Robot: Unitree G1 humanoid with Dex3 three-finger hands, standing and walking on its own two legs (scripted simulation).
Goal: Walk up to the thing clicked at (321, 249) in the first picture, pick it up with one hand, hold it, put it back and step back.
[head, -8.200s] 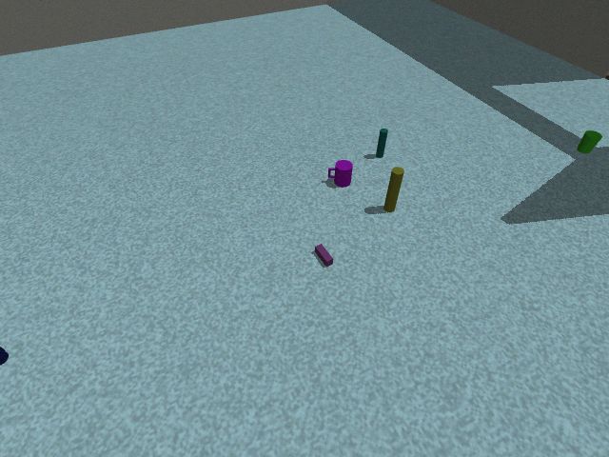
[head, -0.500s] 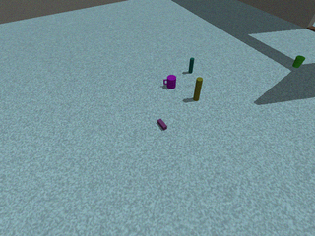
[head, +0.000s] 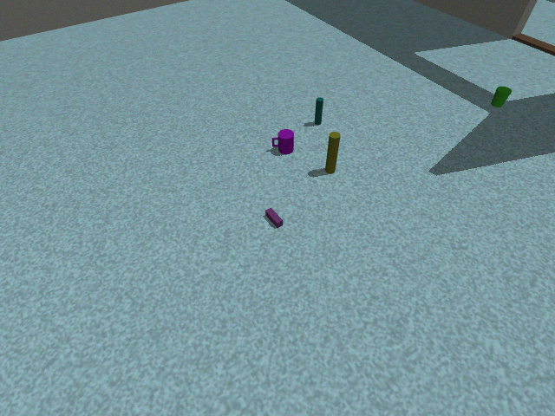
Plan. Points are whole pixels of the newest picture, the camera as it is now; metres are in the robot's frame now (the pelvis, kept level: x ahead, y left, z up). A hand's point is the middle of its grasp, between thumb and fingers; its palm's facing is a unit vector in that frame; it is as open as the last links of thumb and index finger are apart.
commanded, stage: walk up
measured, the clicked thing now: (274, 217) +1.06 +0.04 -0.75
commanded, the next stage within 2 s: stand in 0.80 s
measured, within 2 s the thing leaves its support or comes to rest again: neither
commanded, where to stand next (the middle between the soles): +0.05 +0.00 m, yaw +2 degrees
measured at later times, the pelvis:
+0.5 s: pelvis +0.01 +0.01 +0.00, yaw -2 degrees
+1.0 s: pelvis +0.01 +0.01 +0.01, yaw -1 degrees
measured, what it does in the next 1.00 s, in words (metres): stands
